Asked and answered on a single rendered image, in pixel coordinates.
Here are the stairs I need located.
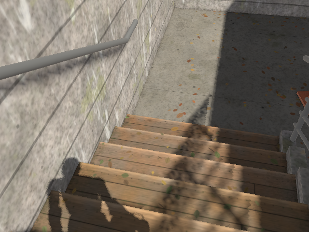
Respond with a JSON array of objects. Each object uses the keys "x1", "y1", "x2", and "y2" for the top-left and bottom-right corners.
[{"x1": 11, "y1": 114, "x2": 309, "y2": 232}]

